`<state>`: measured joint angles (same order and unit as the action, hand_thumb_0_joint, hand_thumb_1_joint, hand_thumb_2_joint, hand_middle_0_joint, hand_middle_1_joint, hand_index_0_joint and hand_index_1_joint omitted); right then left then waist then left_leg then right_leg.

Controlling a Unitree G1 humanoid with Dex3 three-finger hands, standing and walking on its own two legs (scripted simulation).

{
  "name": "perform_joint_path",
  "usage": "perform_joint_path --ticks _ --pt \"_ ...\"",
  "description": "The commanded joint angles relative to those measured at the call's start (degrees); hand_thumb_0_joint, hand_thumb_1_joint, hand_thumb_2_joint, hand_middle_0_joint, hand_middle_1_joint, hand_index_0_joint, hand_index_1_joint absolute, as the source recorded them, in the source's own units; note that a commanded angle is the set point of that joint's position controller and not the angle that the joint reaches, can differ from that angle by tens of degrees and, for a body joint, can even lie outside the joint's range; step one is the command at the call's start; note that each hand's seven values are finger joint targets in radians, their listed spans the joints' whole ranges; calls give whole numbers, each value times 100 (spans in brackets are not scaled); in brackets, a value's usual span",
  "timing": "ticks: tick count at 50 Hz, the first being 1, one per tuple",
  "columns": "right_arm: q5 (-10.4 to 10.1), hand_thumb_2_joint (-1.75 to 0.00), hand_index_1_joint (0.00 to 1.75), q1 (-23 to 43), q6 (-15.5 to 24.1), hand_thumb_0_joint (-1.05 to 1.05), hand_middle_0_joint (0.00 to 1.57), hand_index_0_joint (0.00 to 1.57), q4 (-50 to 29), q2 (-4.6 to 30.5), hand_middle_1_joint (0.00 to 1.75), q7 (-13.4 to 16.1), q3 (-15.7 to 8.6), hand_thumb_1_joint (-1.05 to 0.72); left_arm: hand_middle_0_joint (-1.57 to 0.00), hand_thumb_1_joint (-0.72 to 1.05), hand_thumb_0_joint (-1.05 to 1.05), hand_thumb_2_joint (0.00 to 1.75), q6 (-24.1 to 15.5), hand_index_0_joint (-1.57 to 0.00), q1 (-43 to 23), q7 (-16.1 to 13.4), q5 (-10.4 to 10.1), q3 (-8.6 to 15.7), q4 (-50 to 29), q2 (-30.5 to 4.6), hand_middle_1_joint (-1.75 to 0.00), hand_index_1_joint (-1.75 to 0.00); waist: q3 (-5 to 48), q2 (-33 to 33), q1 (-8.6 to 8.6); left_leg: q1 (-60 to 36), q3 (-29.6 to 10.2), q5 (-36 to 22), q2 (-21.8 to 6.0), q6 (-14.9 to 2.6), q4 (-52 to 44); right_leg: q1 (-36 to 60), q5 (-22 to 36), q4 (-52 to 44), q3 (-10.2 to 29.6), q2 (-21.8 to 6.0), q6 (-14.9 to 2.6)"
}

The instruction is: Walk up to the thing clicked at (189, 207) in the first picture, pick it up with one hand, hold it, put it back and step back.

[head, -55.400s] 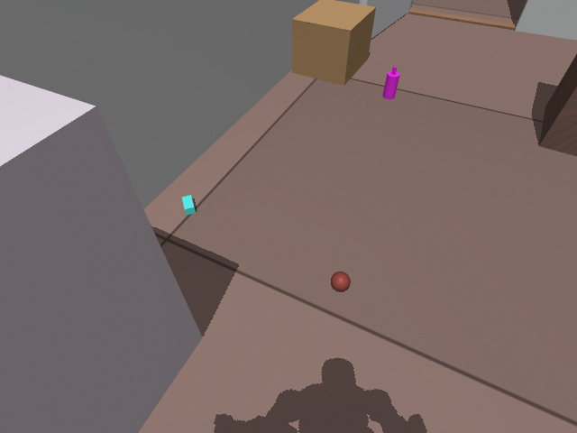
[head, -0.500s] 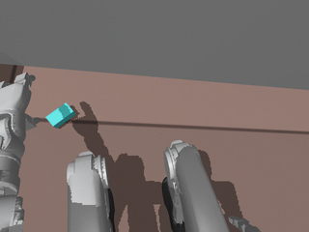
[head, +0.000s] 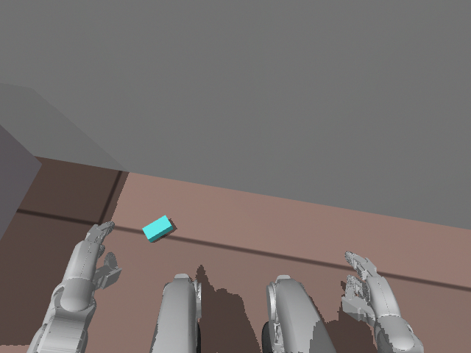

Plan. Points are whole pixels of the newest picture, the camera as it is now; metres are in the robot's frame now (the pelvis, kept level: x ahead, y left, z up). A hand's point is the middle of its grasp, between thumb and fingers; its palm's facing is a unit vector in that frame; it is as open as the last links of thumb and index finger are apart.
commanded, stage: home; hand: left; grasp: from above
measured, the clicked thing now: (158, 228) +0.50 +0.25 -0.55
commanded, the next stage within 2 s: none
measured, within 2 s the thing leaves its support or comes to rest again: neither
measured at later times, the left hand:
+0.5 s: hand (79, 285) +0.23 +0.19 +0.10, palm faces +0.09 -0.97 -0.22, open 7.4 cm
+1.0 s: hand (81, 300) +0.22 +0.18 +0.10, palm faces +0.10 -0.97 -0.21, open 7.4 cm
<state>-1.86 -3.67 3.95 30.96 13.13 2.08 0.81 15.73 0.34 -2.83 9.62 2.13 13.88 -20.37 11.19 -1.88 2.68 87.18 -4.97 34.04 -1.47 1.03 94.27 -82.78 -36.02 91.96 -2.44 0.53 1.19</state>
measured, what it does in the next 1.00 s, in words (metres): rises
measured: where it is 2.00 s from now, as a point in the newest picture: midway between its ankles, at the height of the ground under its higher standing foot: outside the picture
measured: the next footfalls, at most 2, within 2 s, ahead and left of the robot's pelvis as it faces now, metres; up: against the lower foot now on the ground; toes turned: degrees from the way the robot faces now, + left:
none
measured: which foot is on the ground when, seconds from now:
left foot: down 0.00-1.00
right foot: down 0.00-1.00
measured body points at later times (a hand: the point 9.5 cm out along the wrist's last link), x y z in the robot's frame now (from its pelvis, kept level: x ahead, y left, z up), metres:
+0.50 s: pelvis +0.07 +0.00 +0.14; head +0.09 +0.01 +0.59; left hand +0.22 +0.24 +0.11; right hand +0.22 -0.24 +0.07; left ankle +0.07 +0.13 -0.53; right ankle +0.06 -0.13 -0.53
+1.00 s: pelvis +0.07 +0.00 +0.15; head +0.09 +0.00 +0.60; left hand +0.21 +0.23 +0.12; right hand +0.24 -0.24 +0.09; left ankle +0.07 +0.13 -0.53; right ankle +0.06 -0.13 -0.53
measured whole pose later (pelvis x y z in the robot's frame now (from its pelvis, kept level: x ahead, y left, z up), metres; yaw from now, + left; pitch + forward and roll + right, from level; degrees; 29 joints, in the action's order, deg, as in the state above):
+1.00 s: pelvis +0.07 +0.00 +0.15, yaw +3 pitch +10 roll -2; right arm 0.0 -16.0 13.1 30.4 12.9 10.3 1.9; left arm 26.2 28.7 -1.3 -2.9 1.5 -7.1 -12.6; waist 8.9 -2.6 2.0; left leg 40.2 -3.7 27.3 -1.5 1.1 57.6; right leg -35.8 -28.6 54.6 -2.5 -0.1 0.8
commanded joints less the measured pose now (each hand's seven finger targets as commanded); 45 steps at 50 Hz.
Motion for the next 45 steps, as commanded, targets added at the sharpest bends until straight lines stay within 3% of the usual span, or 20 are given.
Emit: perform_joint_path --ticks 1,7,10,11,14,23,28,45 --pt "-62 -90 30 -393 356 0 20 20 -699 766 30 268 -279 -90 -20 90 0 90 69 -20 -111 -211 -516 510 -1576 -741 -30 -30 2208 -291 187 -2705 154 -346 89 -270 -2056 2171 746 -2237 102 120 -203" --pt "-54 -90 30 -681 577 0 20 20 -685 665 30 589 -139 -90 -20 90 0 90 399 -20 708 -254 -991 499 -1921 -257 -30 -30 1557 -446 170 -3732 -93 -705 28 -178 -3081 2834 1095 -2943 20 111 -204" --pt "-43 -90 30 -820 689 0 20 20 -747 620 30 716 -105 -90 -20 90 0 90 523 -20 1166 -245 -1189 520 -2241 -113 -30 -30 1472 -500 131 -4241 19 -1206 41 -157 -3403 3384 1489 -3331 -2 110 -197" --pt "-22 -90 30 -870 728 0 20 20 -720 586 30 753 -96 -90 -20 90 0 90 555 -20 1339 -230 -1231 469 -2269 -15 -30 -30 1390 -403 187 -4326 35 -1435 38 -158 -3475 3587 1688 -3470 -17 124 -178" --pt "-15 -90 30 -1022 812 0 20 20 -841 586 30 841 -91 -90 -20 90 0 90 676 -20 1953 -200 -1342 493 -2573 77 -30 -30 1218 -395 71 -4753 122 -1884 73 -151 -3820 4090 2060 -3834 -67 132 -182" --pt "86 -90 30 -1099 1008 0 20 20 -1001 571 30 939 -164 -90 -20 90 0 90 833 -20 2882 -40 -1298 340 -3152 256 -30 -30 536 -121 34 -5320 197 -2300 92 -162 -4424 4713 2341 -4486 -187 174 -153" --pt "120 -90 30 -984 1124 0 20 20 -1037 622 30 931 -184 -90 -20 90 0 90 836 -20 2785 85 -1272 301 -3188 251 -30 -30 67 -12 52 -5285 231 -1807 125 -189 -4600 4649 1881 -4701 -208 147 -117" --pt "166 -90 30 -895 1260 0 20 20 -970 651 30 910 -199 -90 -20 90 0 90 728 -20 2715 114 -1191 307 -3193 161 -30 -30 390 19 -8 -5497 293 -2204 180 -200 -4422 4861 2372 -4656 -100 73 -61"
